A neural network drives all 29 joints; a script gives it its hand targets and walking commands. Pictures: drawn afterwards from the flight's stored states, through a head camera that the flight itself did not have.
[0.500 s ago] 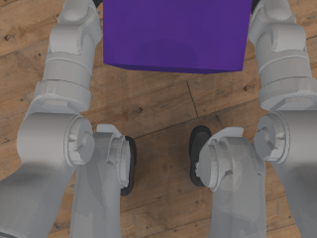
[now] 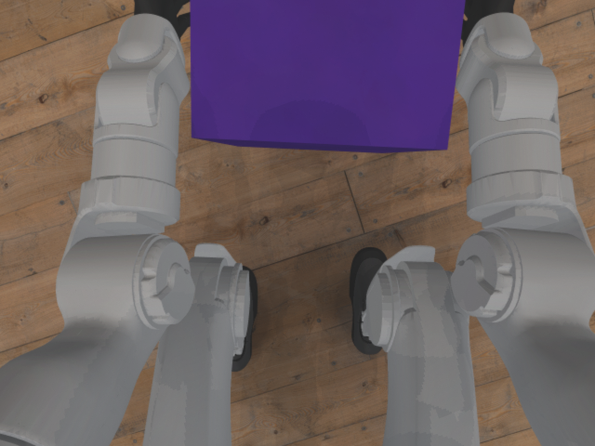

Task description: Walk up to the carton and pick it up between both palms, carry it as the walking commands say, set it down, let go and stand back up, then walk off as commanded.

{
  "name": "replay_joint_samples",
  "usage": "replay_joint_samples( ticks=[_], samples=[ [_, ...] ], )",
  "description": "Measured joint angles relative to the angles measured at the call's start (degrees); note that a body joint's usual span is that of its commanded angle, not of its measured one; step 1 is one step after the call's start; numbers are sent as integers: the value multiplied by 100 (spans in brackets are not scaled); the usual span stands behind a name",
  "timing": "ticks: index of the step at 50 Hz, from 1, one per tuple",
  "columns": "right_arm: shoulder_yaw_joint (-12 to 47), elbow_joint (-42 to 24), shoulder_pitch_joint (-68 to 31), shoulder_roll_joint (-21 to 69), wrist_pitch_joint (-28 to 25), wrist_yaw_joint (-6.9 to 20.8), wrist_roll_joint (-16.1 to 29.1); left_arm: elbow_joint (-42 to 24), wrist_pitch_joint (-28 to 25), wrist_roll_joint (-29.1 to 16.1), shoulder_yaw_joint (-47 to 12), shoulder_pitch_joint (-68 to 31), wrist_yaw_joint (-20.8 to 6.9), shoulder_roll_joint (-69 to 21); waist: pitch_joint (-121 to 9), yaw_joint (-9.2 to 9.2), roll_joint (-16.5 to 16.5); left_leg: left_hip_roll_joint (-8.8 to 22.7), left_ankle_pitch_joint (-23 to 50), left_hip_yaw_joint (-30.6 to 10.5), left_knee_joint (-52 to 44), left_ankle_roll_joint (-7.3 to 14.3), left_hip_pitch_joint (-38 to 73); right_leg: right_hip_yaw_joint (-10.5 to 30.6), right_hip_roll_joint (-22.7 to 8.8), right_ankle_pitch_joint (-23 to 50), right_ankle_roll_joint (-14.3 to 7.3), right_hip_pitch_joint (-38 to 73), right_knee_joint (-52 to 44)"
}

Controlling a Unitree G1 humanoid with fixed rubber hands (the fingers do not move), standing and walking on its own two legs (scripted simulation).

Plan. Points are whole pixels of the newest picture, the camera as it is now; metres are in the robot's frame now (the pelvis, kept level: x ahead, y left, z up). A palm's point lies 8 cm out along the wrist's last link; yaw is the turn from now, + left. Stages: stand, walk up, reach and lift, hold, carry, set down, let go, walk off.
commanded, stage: reach and lift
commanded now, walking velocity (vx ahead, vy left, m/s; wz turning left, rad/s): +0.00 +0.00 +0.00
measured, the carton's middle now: (318, 50) +0.55 -0.02 -0.19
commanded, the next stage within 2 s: none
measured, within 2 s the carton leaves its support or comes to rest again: neither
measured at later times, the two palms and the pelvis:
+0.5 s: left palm (118, 9) +0.53 +0.14 -0.03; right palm (531, 9) +0.52 -0.18 -0.04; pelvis +0.00 +0.00 +0.05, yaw +0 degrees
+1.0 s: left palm out of the picture +0.50 +0.14 +0.05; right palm out of the picture +0.50 -0.18 +0.04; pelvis +0.00 +0.00 +0.11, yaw +0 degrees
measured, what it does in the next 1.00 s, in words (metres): rises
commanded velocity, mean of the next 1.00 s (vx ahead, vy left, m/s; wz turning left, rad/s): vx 0.00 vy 0.00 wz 0.00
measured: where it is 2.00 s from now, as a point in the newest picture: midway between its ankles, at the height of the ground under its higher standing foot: (302, 326)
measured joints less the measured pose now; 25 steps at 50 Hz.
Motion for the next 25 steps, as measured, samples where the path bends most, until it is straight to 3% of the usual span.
replay_joint_samples(
  ticks=[25],
  samples=[
    [-581,-484,670,479,324,280,-623,-380,283,448,408,616,-182,-467,-753,38,-25,3,302,1,-1059,36,672,18,14,231,29,734,-1048]
  ],
)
